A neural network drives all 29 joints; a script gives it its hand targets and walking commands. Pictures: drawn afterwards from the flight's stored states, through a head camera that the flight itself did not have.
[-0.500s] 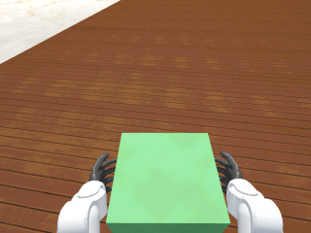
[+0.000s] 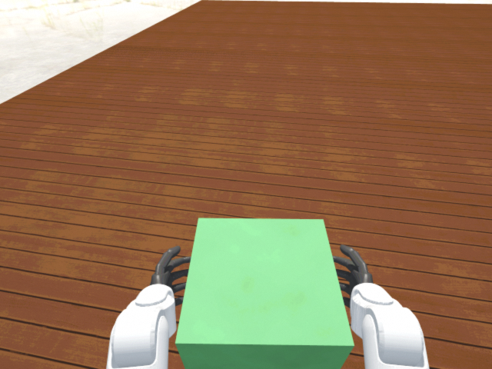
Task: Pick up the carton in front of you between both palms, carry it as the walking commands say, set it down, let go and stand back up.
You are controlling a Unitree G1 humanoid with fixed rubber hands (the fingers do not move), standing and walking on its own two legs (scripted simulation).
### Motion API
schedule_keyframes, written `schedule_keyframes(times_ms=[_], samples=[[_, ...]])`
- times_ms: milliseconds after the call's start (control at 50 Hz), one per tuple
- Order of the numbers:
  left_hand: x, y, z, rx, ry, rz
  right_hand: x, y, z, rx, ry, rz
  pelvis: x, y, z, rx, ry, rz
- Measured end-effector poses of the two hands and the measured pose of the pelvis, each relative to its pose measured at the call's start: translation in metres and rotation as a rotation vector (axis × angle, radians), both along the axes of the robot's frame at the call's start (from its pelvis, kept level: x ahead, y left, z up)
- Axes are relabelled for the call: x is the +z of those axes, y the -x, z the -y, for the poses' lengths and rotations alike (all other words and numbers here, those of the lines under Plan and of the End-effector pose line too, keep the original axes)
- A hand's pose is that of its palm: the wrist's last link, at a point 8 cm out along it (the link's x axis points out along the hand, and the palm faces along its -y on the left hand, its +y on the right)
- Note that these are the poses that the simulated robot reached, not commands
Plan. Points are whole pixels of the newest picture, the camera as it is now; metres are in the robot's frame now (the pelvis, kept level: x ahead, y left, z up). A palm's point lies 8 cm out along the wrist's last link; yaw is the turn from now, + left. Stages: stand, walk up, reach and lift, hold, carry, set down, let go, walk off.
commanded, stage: carry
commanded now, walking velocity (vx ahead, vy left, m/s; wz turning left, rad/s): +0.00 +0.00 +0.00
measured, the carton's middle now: (259, 311) +0.26 +0.00 +0.00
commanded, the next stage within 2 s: hold in 0.86 s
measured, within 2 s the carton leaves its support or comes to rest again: neither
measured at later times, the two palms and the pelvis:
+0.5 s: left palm (164, 299) +0.26 +0.16 +0.03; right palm (348, 298) +0.26 -0.14 +0.03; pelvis -0.03 +0.01 +0.00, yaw +0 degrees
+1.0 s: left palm (148, 311) +0.24 +0.17 +0.04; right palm (338, 301) +0.26 -0.12 +0.04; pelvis -0.03 +0.01 +0.01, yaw +5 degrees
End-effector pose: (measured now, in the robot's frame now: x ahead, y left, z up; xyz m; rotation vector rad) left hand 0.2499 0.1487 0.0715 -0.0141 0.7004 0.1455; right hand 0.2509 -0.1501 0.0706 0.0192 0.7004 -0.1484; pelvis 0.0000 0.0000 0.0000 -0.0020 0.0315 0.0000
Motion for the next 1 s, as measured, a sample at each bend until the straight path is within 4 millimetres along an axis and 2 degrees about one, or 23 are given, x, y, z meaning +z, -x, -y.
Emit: schedule_keyframes(times_ms=[200,380,600,860,1000], samples=[[-0.022,0.000,-0.002,-0.025,-0.037,-0.012,-0.022,0.000,-0.002,0.019,0.035,-0.012,0.001,0.016,-0.003,-0.001,-0.003,0.000],[-0.040,-0.008,-0.005,-0.038,-0.052,0.008,-0.040,-0.008,-0.004,0.033,0.052,0.008,0.001,0.026,-0.005,0.000,-0.005,0.002],[-0.031,-0.013,-0.009,-0.031,-0.046,0.059,-0.031,-0.013,-0.008,0.029,0.044,0.059,0.000,0.027,-0.008,0.003,-0.003,-0.002],[-0.033,-0.010,-0.013,-0.030,-0.045,0.036,-0.032,-0.011,-0.013,0.033,0.044,0.036,-0.001,0.026,-0.012,0.004,-0.001,0.002],[-0.032,0.010,-0.026,0.002,-0.055,0.025,-0.030,-0.004,-0.026,0.093,0.065,0.029,0.008,0.033,-0.011,0.087,-0.003,0.106]])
